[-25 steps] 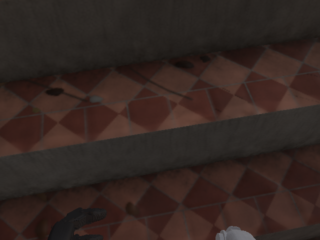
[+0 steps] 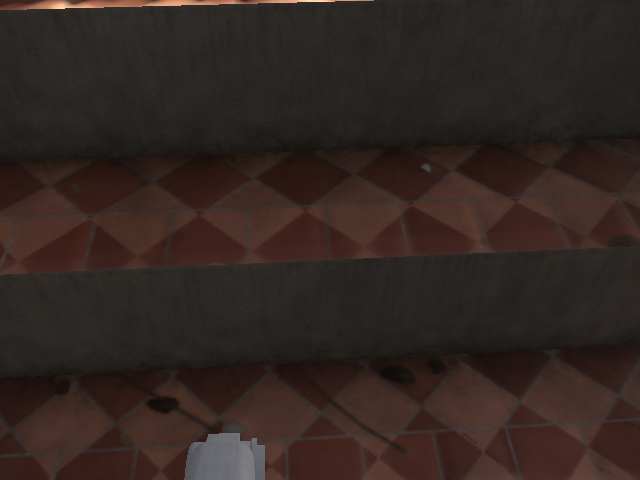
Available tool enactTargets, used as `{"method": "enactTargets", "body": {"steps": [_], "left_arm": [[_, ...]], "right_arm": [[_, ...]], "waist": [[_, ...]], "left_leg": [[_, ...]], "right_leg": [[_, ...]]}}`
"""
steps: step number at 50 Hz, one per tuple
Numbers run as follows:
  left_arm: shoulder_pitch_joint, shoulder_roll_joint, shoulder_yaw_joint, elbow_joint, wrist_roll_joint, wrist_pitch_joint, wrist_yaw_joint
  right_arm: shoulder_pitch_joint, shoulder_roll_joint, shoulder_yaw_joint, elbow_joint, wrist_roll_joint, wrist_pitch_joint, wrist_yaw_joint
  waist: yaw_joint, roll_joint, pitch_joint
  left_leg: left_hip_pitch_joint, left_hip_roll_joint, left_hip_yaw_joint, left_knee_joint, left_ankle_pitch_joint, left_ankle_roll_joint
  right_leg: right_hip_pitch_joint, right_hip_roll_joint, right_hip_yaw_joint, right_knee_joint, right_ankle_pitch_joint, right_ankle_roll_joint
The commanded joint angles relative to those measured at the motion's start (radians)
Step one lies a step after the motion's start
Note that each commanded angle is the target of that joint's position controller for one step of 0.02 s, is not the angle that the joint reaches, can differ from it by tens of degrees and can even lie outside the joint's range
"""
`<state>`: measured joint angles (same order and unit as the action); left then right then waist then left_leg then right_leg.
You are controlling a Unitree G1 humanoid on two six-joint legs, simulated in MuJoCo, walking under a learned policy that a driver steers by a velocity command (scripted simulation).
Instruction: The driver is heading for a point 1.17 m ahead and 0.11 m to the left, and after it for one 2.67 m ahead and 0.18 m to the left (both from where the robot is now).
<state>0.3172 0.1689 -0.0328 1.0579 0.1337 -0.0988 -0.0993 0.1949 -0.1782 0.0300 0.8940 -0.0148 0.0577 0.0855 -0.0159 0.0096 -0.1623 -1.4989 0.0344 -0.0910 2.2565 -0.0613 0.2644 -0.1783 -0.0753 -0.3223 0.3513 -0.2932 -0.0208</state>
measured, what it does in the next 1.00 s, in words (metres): climbs: left foot 0.23 m higher, then right foot 0.24 m higher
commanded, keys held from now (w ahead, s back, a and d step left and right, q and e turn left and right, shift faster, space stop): w+q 0.34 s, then w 0.16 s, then w+e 0.50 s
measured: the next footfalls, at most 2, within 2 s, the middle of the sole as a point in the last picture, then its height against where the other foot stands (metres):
left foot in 0.16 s outside the picture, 0.23 m higher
right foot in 0.94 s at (391, 414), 0.24 m higher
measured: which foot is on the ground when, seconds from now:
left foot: up 0.00-0.14, down 0.16-0.96, up 0.98-1.00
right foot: down 0.00-0.16, up 0.18-0.92, down 0.94-1.00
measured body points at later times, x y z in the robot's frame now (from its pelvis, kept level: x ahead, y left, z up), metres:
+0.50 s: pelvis +0.13 +0.07 +0.19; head +0.12 +0.07 +0.64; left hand +0.21 +0.31 +0.07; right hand +0.29 -0.12 +0.06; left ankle +0.19 +0.15 -0.51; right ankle +0.19 -0.07 -0.28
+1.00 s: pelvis +0.28 -0.01 +0.31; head +0.28 -0.03 +0.76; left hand +0.43 +0.24 +0.23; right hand +0.37 -0.26 +0.16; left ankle +0.20 +0.14 -0.38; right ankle +0.42 -0.08 -0.28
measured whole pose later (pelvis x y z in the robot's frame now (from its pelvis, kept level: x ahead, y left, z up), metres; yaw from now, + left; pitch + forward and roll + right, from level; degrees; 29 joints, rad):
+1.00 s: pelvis +0.28 -0.01 +0.31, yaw +5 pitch +6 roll -4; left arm 0.03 0.18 -0.04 0.76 0.05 0.05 -0.08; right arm 0.26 -0.31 -0.04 1.06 -0.06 -0.06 0.14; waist 0.12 0.10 -0.14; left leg -0.46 0.11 -0.09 0.87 0.30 0.27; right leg -1.02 0.17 -0.05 1.28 -0.47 -0.14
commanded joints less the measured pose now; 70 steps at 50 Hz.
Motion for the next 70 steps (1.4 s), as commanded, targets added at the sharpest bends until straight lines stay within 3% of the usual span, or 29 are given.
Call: {"method": "enactTargets", "body": {"steps": [1, 5, 6, 7, 9, 10, 14, 20, 29, 31, 33, 39, 42, 43, 44, 45, 46, 47, 48, 49, 50, 53, 54, 55, 56, 60, 61, 67, 70], "left_arm": [[0.085, 0.017, -0.013, 0.019, 0.025, 0.005, -0.019], [-0.145, 0.352, 0.062, 0.008, -0.048, 0.006, -0.088], [0.002, 0.286, 0.106, -0.019, -0.247, -0.028, 0.088], [0.171, 0.281, 0.027, 0.087, -0.014, -0.035, -0.051], [-0.018, 0.248, 0.066, 0.109, 0.028, 0.038, -0.134], [-0.07, 0.153, 0.066, -0.131, -0.136, -0.028, -0.005], [-0.12, 0.001, 0.025, -0.273, -0.052, -0.028, 0.077], [-0.125, 0.14, 0.023, -0.288, -0.156, 0.068, 0.035], [-0.08, 0.101, 0.046, -0.192, -0.082, 0.092, 0.083], [-0.412, -0.125, -0.028, -0.359, -0.083, 0.017, 0.161], [-0.103, 0.071, 0.018, -0.227, -0.093, 0.08, 0.071], [-0.384, 0.059, -0.012, -0.368, -0.109, 0.115, 0.068], [-0.434, 0.087, -0.02, -0.427, -0.084, 0.153, -0.003], [-0.066, 0.023, -0.014, -0.285, -0.135, 0.134, 0.1], [-0.266, 0.14, -0.007, -0.42, -0.126, 0.144, -0.002], [0.016, 0.037, 0.006, -0.247, -0.171, 0.093, 0.08], [-0.027, 0.149, 0.0, -0.322, -0.084, 0.176, -0.003], [0.027, 0.198, 0.035, -0.281, -0.109, 0.193, -0.019], [0.244, 0.204, 0.075, -0.073, -0.108, 0.159, 0.072], [0.314, 0.205, 0.05, -0.136, -0.036, 0.212, 0.005], [0.297, 0.226, 0.051, -0.147, -0.049, 0.192, -0.006], [-0.119, 0.07, 0.008, -0.13, -0.108, 0.132, -0.032], [-0.219, 0.007, 0.032, -0.038, -0.148, 0.099, 0.105], [-0.324, 0.02, -0.005, -0.121, -0.092, 0.09, 0.025], [-0.188, 0.018, 0.031, -0.015, -0.144, 0.054, 0.123], [-0.071, 0.069, 0.042, -0.001, -0.119, 0.023, 0.196], [-0.231, 0.19, 0.048, -0.18, -0.047, 0.01, 0.081], [-0.321, 0.141, 0.04, -0.373, -0.191, 0.082, 0.081], [0.067, 0.04, 0.027, -0.171, -0.05, 0.13, -0.01]], "right_arm": [[-0.333, -0.002, 0.019, -0.194, -0.005, 0.027, -0.02], [-0.176, -0.047, 0.027, -0.184, 0.006, 0.088, 0.075], [0.079, -0.022, -0.005, -0.078, 0.02, -0.036, -0.033], [-0.071, -0.109, 0.023, -0.13, 0.033, 0.018, 0.016], [0.347, -0.206, -0.032, 0.039, -0.008, 0.035, 0.008], [0.184, -0.25, -0.118, 0.009, -0.037, -0.001, -0.084], [-0.065, -0.073, -0.074, 0.072, -0.004, -0.068, -0.119], [-0.177, -0.136, -0.045, -0.048, -0.08, -0.105, -0.043], [0.198, -0.08, -0.011, 0.066, -0.011, -0.164, 0.009], [0.246, -0.179, -0.078, 0.173, 0.029, -0.212, -0.136], [0.145, -0.05, -0.006, 0.078, -0.036, -0.155, -0.003], [0.269, -0.116, -0.003, 0.134, -0.107, -0.144, 0.025], [0.055, -0.229, -0.019, 0.098, -0.015, -0.128, 0.073], [0.097, -0.234, -0.07, 0.123, 0.113, -0.2, -0.104], [0.082, -0.361, -0.052, 0.132, -0.045, -0.187, 0.037], [0.216, -0.237, -0.09, 0.137, 0.14, -0.214, -0.082], [0.187, -0.341, -0.066, 0.149, -0.154, -0.168, 0.064], [0.134, -0.293, -0.097, 0.164, -0.199, -0.118, 0.112], [0.144, -0.237, -0.098, 0.076, 0.043, -0.191, -0.032], [0.06, -0.215, -0.108, 0.214, -0.064, -0.079, 0.079], [0.066, -0.153, -0.11, 0.135, -0.019, -0.053, 0.093], [0.044, -0.105, -0.082, 0.115, -0.044, -0.067, 0.022], [0.01, 0.089, -0.007, -0.066, -0.15, -0.12, -0.03], [0.0, -0.094, -0.05, 0.065, -0.033, -0.088, -0.011], [0.04, 0.082, -0.003, -0.042, -0.121, -0.109, -0.039], [-0.037, 0.043, 0.01, -0.068, -0.039, -0.107, -0.08], [-0.199, -0.22, -0.035, -0.077, 0.01, -0.084, -0.021], [0.194, -0.214, -0.096, 0.122, -0.15, -0.03, -0.014], [0.145, -0.004, -0.035, 0.191, -0.11, -0.052, 0.006]], "waist": [[0.008, -0.086, 0.041], [-0.218, -0.261, -0.055], [-0.153, -0.118, -0.158], [-0.113, -0.168, -0.313], [-0.254, 0.01, -0.334], [-0.078, 0.169, -0.347], [0.059, 0.087, 0.088], [0.056, -0.025, 0.098], [-0.04, 0.088, 0.062], [-0.076, -0.032, 0.197], [-0.001, 0.203, 0.074], [-0.013, 0.064, 0.086], [0.134, 0.178, 0.041], [0.163, 0.117, -0.007], [0.234, 0.214, -0.08], [0.138, -0.002, -0.208], [0.242, 0.103, -0.363], [0.236, 0.052, -0.281], [0.186, -0.205, -0.327], [0.347, -0.102, -0.088], [0.265, -0.362, -0.034], [0.023, -0.025, 0.065], [-0.156, -0.199, -0.007], [-0.062, 0.043, 0.102], [-0.157, -0.108, -0.006], [-0.081, -0.04, 0.154], [0.007, -0.15, 0.174], [-0.018, -0.14, -0.059], [0.091, 0.11, -0.03]], "left_leg": [[-0.135, 0.093, 0.108, -0.228, -0.031, 0.018], [0.482, -0.124, 0.314, -0.648, -0.252, -0.023], [0.878, -0.192, 0.363, -0.846, -0.601, -0.029], [0.989, -0.219, 0.218, -1.018, -0.31, -0.018], [1.443, -0.089, -0.323, -1.547, -0.183, 0.064], [1.321, -0.011, -0.679, -1.694, -0.962, 0.096], [0.84, -0.061, -0.411, -1.638, -0.827, -0.096], [0.722, -0.06, -0.315, -1.786, -0.529, -0.108], [1.392, 0.115, -0.442, -1.816, -0.416, 0.039], [1.352, 0.163, -0.388, -1.947, -0.518, -0.066], [1.305, 0.127, -0.334, -1.883, -0.429, 0.016], [1.383, 0.261, -0.264, -2.075, -0.264, 0.005], [0.853, 0.314, -0.088, -2.302, 0.253, 0.073], [1.007, 0.234, 0.207, -2.315, 0.939, 0.047], [1.095, 0.327, -0.009, -2.073, 1.453, 0.097], [1.179, 0.224, 0.234, -1.872, 1.425, 0.029], [1.125, 0.266, 0.056, -1.837, 1.332, 0.131], [1.05, 0.195, 0.074, -1.683, 1.017, 0.139], [1.175, 0.142, 0.217, -1.48, 0.945, 0.083], [0.759, -0.017, -0.061, -0.92, 0.43, 0.032], [0.547, -0.118, -0.315, -0.545, 0.379, 0.033], [0.378, -0.105, -0.281, -0.289, 0.288, -0.022], [0.585, -0.114, -0.002, -0.284, 0.165, -0.104], [0.408, -0.089, -0.154, -0.269, 0.167, -0.086], [0.6, -0.105, 0.078, -0.285, 0.156, -0.152], [0.47, -0.058, 0.076, -0.366, 0.048, -0.237], [0.401, -0.059, 0.028, -0.434, -0.02, -0.25], [1.074, -0.186, 0.294, -1.355, -0.41, -0.334], [1.068, 0.024, -0.066, -1.611, -0.328, -0.194]], "right_leg": [[0.114, -0.26, 0.121, -0.294, 0.191, -0.226], [0.031, -0.372, 0.027, -0.215, 1.839, -0.414], [0.119, -0.214, -0.079, 0.11, 1.886, -0.227], [-0.046, -0.321, 0.113, 0.085, 2.023, -0.351], [-0.571, -0.09, 0.195, 0.687, 0.584, -0.222], [-0.452, 0.082, 0.32, 1.114, 0.271, -0.143], [-0.668, 0.105, 0.393, 1.478, 0.349, -0.12], [-0.919, 0.108, 0.524, 1.51, 0.414, -0.091], [-1.434, 0.157, 0.514, 2.008, 0.135, -0.06], [-1.439, 0.114, 0.32, 1.988, 0.094, -0.054], [-1.454, 0.091, 0.425, 2.01, 0.136, -0.114], [-1.588, -0.023, 0.386, 1.758, 0.121, -0.146], [-0.673, 0.066, 0.231, 1.397, -0.142, -0.14], [-0.361, 0.154, 0.022, 1.337, -0.294, -0.15], [-0.512, 0.2, 0.174, 1.11, -0.189, -0.151], [-0.171, 0.208, 0.181, 1.053, -0.294, -0.189], [-0.249, 0.258, 0.35, 0.778, -0.105, -0.136], [-0.208, 0.237, 0.443, 0.67, -0.07, -0.128], [-0.122, 0.26, 0.5, 0.681, -0.523, -0.158], [-0.302, 0.072, 1.134, 0.225, -0.64, -0.272], [-0.374, -0.019, 1.39, 0.078, -0.954, -0.254], [-0.565, 0.072, 1.028, 0.215, -0.719, -0.117], [-0.523, 0.135, 0.866, 0.247, -0.636, -0.118], [-0.699, 0.129, 0.748, 0.184, -0.551, -0.072], [-0.577, 0.151, 0.761, 0.25, -0.552, -0.117], [-0.584, 0.088, 0.808, 0.141, -0.564, -0.128], [-0.754, 0.07, 0.771, 0.125, -0.501, -0.154], [-0.739, 0.14, 0.611, -0.004, -0.268, -0.097], [-0.775, 0.207, 0.52, 1.203, 0.02, -0.106]]}}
